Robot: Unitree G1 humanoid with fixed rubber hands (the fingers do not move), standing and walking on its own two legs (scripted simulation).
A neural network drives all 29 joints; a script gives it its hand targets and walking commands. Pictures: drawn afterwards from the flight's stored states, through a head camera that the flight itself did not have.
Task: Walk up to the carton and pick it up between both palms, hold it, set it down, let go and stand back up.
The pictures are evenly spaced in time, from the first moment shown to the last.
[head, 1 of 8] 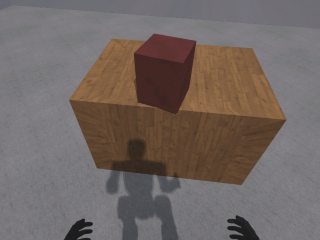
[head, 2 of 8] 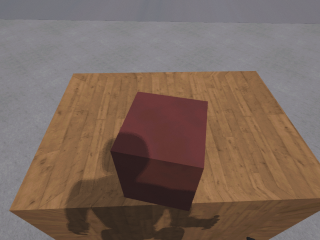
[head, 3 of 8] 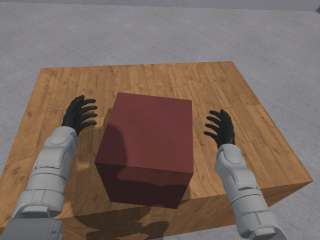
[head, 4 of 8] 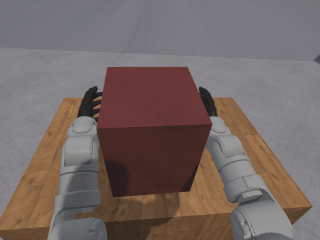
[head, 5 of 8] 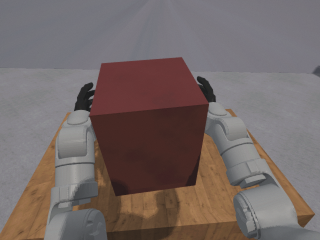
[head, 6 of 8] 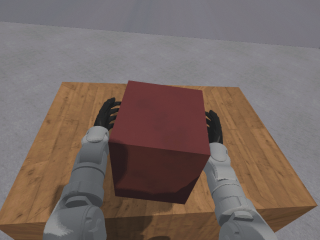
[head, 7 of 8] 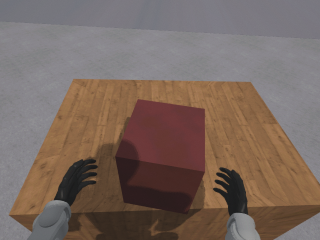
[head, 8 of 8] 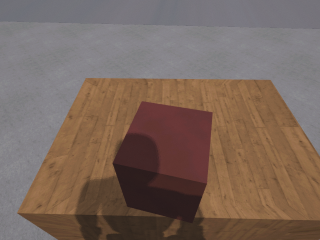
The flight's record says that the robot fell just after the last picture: no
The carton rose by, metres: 0.22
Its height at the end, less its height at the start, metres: +0.00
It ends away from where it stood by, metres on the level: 0.01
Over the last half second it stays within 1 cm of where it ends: yes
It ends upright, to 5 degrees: yes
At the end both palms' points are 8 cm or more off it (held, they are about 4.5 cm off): yes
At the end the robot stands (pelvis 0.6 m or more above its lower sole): yes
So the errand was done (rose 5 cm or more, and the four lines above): yes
